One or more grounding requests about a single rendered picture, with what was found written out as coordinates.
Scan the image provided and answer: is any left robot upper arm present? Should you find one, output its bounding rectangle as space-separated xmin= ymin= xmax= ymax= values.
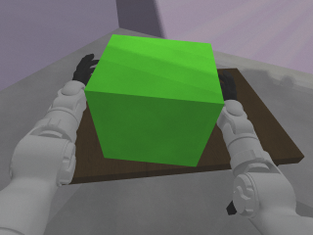
xmin=0 ymin=135 xmax=76 ymax=235

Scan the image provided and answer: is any left robot forearm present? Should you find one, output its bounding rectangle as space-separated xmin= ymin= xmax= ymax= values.
xmin=9 ymin=80 xmax=87 ymax=179

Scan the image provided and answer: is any right robot upper arm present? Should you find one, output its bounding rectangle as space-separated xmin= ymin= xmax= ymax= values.
xmin=233 ymin=172 xmax=313 ymax=235

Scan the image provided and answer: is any right robot hand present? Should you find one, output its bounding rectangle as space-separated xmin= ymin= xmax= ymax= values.
xmin=218 ymin=70 xmax=238 ymax=101

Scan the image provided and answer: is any right robot forearm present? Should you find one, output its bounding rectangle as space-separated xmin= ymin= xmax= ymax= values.
xmin=216 ymin=100 xmax=296 ymax=209

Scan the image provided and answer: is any left robot hand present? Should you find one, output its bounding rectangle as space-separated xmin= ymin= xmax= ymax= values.
xmin=72 ymin=54 xmax=100 ymax=86

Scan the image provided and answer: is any carton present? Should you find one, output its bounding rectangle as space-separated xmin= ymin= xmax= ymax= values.
xmin=84 ymin=34 xmax=225 ymax=167

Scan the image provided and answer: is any table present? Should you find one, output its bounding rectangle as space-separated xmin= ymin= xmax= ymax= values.
xmin=63 ymin=68 xmax=304 ymax=215

